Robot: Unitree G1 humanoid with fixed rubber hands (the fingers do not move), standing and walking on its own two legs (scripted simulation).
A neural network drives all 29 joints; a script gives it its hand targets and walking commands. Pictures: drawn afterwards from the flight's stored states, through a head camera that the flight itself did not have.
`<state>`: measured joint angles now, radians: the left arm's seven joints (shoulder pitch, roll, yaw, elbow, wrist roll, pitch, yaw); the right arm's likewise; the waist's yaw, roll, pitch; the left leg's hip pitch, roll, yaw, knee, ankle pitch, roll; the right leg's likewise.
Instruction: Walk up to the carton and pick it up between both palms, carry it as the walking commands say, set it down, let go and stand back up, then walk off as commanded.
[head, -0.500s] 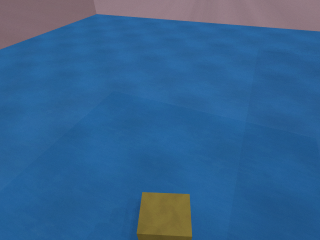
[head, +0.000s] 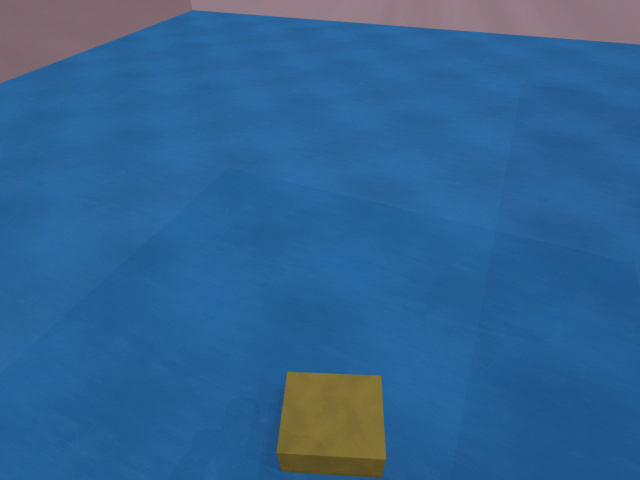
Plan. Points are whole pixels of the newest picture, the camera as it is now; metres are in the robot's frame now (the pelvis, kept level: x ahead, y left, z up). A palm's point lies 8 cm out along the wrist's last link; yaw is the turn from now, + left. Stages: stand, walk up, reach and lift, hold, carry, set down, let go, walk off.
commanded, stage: stand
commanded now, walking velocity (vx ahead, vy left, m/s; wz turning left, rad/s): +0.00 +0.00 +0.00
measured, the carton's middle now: (332, 422) +0.49 +0.02 -0.71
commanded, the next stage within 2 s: walk off in 0.28 s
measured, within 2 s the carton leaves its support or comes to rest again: neither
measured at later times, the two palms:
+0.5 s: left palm out of the picture +0.08 +0.30 -0.11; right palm out of the picture +0.06 -0.29 -0.12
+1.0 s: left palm out of the picture +0.07 +0.14 -0.15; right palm out of the picture +0.01 -0.41 -0.15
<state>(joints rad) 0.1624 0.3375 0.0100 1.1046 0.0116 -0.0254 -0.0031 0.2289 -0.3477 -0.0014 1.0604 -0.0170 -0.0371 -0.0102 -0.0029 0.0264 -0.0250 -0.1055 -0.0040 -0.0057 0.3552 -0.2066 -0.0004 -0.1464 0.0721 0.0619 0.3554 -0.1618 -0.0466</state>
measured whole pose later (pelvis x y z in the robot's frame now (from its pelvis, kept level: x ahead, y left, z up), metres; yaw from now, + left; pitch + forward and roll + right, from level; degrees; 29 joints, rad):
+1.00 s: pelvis +0.02 -0.11 -0.02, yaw -4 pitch +1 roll -2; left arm 0.21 0.20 0.03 1.01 0.05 0.06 -0.01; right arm 0.23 -0.32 -0.08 1.08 -0.01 0.06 -0.08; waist 0.02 0.08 0.06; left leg -0.44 0.07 0.01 1.11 -0.58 0.00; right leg -0.27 0.01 -0.05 0.55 -0.30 0.01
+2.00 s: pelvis +0.09 -0.39 -0.01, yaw -7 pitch +2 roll -3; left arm 0.21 0.19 0.07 1.03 0.05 0.09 -0.02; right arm 0.33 -0.14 -0.06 1.08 -0.04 0.01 -0.09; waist -0.02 -0.04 0.01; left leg -0.24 0.13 0.18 0.57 -0.36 0.01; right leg -0.53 0.02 0.05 1.17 -0.32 0.07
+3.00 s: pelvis +0.16 -0.71 -0.02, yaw -7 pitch +2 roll -2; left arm 0.15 0.15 0.04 1.02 0.03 0.01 0.02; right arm 0.35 -0.21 -0.09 1.08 -0.03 0.04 -0.04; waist -0.06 0.10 0.06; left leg -0.35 0.16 0.03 0.93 -0.57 -0.04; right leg -0.29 -0.05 -0.10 0.58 -0.31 0.04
